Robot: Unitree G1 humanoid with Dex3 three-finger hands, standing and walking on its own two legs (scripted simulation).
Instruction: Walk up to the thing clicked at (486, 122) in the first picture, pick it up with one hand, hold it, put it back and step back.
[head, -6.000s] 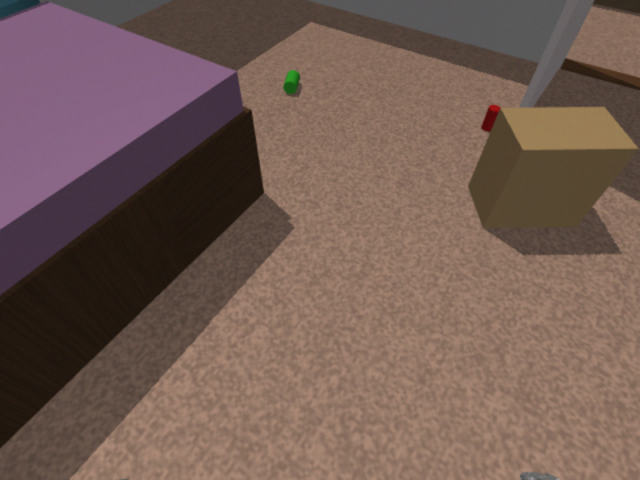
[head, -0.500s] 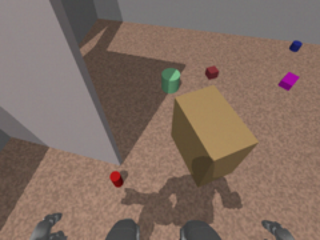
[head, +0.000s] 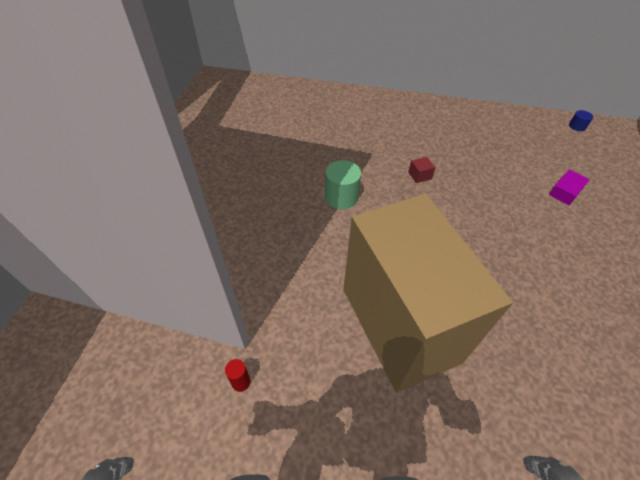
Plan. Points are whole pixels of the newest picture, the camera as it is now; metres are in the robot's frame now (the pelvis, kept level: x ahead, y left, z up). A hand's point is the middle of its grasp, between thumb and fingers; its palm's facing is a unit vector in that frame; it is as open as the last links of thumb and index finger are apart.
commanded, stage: walk up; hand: left
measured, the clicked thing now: (238, 375) +0.46 +0.24 -0.72
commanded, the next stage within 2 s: stand in 0.50 s
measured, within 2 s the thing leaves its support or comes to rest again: neither
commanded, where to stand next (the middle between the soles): +0.09 +0.00 m, yaw +2 degrees
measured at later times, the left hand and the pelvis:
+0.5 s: hand out of the picture +0.09 +0.26 -0.15, palm faces +0.01 -0.95 -0.32, open 7.4 cm; pelvis +0.02 +0.01 +0.01, yaw +0 degrees
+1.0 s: hand out of the picture +0.11 +0.25 -0.15, palm faces -0.01 -0.94 -0.34, open 7.4 cm; pelvis +0.04 +0.00 +0.01, yaw +1 degrees
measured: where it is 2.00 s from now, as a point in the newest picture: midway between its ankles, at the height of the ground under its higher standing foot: outside the picture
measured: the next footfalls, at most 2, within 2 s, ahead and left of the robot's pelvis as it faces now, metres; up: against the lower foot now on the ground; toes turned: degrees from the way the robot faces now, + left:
none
